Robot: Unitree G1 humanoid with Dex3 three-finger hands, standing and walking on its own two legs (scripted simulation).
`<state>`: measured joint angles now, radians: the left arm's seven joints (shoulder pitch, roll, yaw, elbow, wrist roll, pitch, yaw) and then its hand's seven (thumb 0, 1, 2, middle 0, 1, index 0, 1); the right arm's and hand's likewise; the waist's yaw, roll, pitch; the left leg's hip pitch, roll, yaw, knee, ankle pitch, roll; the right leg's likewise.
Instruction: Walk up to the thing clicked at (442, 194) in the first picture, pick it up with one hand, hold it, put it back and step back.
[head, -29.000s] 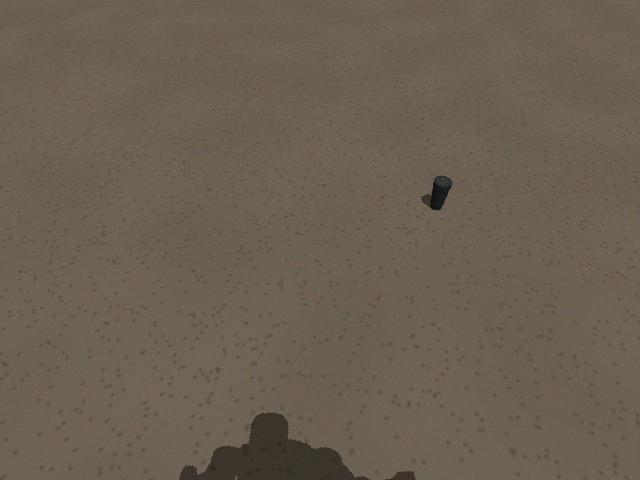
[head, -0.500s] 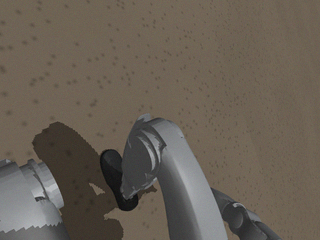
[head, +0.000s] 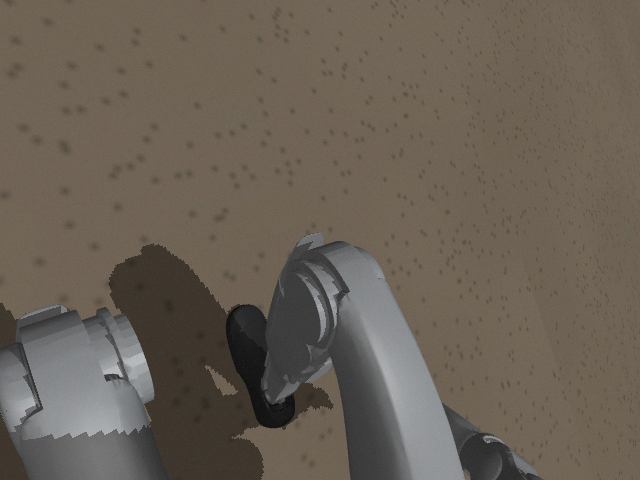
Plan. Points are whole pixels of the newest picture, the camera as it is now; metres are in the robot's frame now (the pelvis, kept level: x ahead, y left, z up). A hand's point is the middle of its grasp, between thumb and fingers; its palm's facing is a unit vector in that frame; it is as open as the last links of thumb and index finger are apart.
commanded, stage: settle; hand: left
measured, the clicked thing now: out of the picture +0.52 +0.29 -0.19
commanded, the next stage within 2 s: lift in 1.30 s
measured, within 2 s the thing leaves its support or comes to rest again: neither
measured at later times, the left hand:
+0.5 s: hand out of the picture +0.50 +0.30 -0.04, palm faces +0.29 -0.96 -0.07, open 10.6 cm
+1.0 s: hand out of the picture +0.51 +0.29 +0.00, palm faces +0.30 -0.95 -0.05, open 10.7 cm
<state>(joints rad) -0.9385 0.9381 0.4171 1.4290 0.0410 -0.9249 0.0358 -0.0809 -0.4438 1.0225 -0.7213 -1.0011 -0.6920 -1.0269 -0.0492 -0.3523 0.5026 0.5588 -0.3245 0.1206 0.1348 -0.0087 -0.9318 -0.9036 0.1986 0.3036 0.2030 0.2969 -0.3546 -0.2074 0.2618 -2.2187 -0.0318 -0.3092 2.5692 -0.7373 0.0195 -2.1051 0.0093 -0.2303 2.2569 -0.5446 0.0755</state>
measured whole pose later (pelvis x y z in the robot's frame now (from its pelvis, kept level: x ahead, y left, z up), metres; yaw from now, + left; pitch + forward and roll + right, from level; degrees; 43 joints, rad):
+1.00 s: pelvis +0.02 -0.02 +0.04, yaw +8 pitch +33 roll -9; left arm -0.94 0.61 0.41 1.15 -0.01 -0.59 -0.10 -0.09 -0.46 1.05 -0.72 -1.00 -0.69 -1.03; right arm 0.15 -0.32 0.17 0.61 -0.13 0.10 0.09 0.00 -0.91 -0.90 0.20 0.30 0.20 0.30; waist -0.24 -0.01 -0.04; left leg -2.22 -0.03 -0.13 2.37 -0.73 0.00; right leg -2.20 -0.04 -0.09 2.22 -0.60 0.03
